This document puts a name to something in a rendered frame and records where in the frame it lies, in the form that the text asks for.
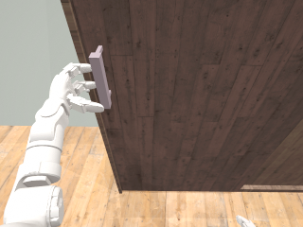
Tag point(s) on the left robot upper arm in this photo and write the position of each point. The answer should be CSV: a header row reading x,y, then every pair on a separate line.
x,y
37,206

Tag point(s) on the right robot hand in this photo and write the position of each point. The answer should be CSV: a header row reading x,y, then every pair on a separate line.
x,y
243,222

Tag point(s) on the handle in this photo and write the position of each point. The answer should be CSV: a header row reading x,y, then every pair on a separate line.
x,y
98,70

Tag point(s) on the robot left forearm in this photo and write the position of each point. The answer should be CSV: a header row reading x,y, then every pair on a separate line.
x,y
41,165

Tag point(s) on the wardrobe door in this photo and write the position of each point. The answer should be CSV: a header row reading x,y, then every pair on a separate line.
x,y
285,165
202,91

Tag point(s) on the left robot hand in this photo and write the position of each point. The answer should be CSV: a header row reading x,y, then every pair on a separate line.
x,y
62,87

